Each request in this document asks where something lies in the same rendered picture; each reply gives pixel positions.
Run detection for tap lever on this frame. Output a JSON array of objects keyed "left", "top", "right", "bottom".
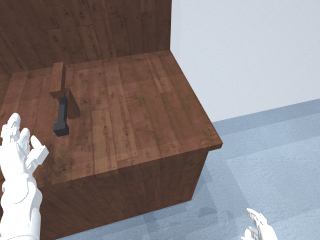
[{"left": 53, "top": 92, "right": 69, "bottom": 137}]

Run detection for left robot hand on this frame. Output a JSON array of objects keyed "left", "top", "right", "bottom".
[{"left": 0, "top": 113, "right": 49, "bottom": 180}]

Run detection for left robot forearm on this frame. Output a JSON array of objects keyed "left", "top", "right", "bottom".
[{"left": 0, "top": 173, "right": 43, "bottom": 240}]

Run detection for right robot hand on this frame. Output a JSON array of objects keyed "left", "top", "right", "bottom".
[{"left": 241, "top": 208, "right": 278, "bottom": 240}]

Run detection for counter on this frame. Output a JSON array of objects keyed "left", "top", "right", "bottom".
[{"left": 0, "top": 0, "right": 223, "bottom": 240}]

